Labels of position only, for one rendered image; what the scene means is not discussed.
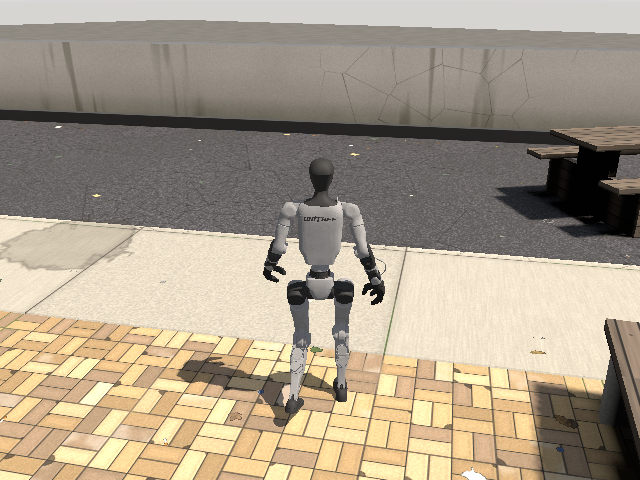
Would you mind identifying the right robot forearm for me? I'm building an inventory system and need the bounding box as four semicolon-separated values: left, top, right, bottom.
360;243;382;285

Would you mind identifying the robot right upper arm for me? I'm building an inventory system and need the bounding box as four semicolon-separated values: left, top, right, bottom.
341;202;370;259

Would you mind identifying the robot right foot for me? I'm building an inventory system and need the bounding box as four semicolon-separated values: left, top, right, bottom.
333;377;348;402

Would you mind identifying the robot head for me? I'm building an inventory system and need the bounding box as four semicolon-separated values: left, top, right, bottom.
304;158;338;207

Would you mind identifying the robot left upper arm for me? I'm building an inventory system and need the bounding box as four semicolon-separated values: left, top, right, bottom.
271;201;300;255

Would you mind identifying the robot left hand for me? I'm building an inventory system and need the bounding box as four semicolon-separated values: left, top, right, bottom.
263;266;286;283

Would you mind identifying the left robot forearm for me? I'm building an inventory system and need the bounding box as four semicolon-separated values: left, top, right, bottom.
264;239;282;271

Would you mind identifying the robot right hand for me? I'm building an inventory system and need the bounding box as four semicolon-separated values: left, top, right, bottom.
362;280;385;305

